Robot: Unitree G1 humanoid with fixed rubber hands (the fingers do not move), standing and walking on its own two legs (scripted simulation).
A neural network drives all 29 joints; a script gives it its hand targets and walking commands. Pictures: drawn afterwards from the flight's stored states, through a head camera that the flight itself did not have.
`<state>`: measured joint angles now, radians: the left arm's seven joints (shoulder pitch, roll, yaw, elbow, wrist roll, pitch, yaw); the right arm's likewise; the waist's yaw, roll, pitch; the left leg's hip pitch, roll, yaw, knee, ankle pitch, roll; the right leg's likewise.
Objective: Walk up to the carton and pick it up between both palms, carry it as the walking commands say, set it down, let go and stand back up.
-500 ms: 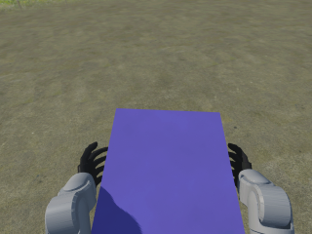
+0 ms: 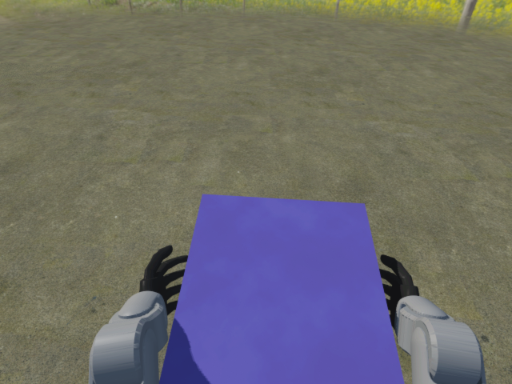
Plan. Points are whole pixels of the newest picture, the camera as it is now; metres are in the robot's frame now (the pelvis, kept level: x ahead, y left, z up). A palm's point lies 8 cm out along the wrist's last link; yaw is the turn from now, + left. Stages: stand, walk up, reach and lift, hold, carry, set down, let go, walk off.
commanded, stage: carry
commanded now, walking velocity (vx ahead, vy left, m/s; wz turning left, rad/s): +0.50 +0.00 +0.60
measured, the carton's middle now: (275, 317) +0.26 +0.00 +0.00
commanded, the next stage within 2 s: none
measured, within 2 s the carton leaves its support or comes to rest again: neither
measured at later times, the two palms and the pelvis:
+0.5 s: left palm (167, 179) +0.50 +0.21 +0.10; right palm (318, 164) +0.61 -0.11 +0.07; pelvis +0.31 -0.02 +0.00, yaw +14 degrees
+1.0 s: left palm (139, 129) +0.73 +0.34 +0.09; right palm (247, 101) +0.93 +0.07 +0.09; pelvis +0.63 +0.07 +0.00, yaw +35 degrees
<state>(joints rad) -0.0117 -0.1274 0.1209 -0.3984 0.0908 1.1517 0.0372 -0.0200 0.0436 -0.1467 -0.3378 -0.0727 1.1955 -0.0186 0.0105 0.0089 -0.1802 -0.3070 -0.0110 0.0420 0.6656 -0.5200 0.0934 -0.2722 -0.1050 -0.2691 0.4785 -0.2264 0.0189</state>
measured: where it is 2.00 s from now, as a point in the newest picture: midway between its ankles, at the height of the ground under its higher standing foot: (150, 246)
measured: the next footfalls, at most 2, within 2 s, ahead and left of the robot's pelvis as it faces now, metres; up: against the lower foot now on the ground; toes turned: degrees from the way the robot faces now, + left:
left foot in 0.02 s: +0.04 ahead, +0.07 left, +0.00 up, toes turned +3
right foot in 0.22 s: +0.19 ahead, -0.14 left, +0.00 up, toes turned -4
